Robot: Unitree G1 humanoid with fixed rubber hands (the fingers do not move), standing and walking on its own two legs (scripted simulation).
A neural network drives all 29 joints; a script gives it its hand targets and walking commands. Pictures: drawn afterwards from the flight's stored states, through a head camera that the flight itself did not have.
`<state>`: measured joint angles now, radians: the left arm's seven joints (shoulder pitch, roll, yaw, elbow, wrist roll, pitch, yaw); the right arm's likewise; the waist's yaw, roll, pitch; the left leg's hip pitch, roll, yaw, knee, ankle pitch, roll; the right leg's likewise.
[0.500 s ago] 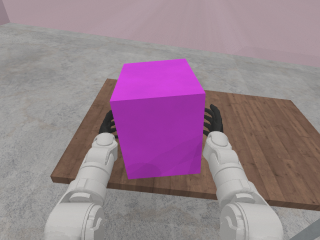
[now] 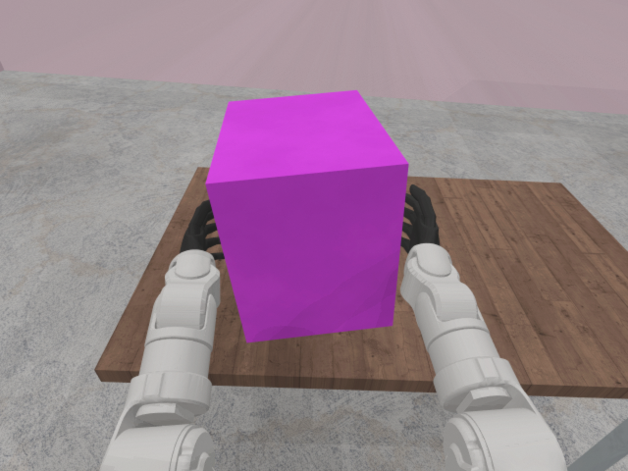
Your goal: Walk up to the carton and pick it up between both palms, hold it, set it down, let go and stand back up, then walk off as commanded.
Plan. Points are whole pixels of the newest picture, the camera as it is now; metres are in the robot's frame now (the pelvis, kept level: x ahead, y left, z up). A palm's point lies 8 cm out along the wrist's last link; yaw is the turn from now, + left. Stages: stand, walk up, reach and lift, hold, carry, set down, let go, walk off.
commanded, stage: reach and lift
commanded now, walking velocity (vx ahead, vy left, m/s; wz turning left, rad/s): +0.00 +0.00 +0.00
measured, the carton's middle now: (305, 207) +0.48 +0.00 +0.15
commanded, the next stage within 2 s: hold in 0.66 s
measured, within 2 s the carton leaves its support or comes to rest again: neither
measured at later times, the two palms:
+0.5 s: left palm (196, 248) +0.36 +0.14 +0.17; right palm (430, 238) +0.36 -0.15 +0.18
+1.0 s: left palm (190, 259) +0.34 +0.14 +0.17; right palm (433, 242) +0.34 -0.15 +0.19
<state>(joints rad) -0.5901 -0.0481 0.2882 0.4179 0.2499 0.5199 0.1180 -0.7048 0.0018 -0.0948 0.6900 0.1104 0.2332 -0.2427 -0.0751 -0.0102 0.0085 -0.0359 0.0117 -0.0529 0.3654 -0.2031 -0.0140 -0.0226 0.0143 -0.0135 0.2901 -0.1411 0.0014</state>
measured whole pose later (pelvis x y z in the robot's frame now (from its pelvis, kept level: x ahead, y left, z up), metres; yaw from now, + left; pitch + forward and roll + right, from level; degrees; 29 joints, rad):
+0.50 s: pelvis -0.02 -0.01 +0.00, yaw +0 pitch -8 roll -1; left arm -0.65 -0.04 0.33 0.36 0.32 0.61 0.06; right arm -0.76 0.03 -0.12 0.66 0.07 0.28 -0.26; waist -0.08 -0.02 0.03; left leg -0.03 0.02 -0.06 0.35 -0.17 -0.03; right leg -0.03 0.02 -0.02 0.31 -0.13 -0.02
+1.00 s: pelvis -0.03 -0.02 +0.00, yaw +1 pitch -11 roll +0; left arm -0.65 -0.03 0.34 0.32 0.37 0.67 0.02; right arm -0.76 0.08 -0.18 0.66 0.03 0.23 -0.23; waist -0.09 -0.08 0.06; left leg 0.00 0.02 -0.07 0.34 -0.15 -0.03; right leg 0.00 0.02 -0.04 0.32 -0.12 -0.02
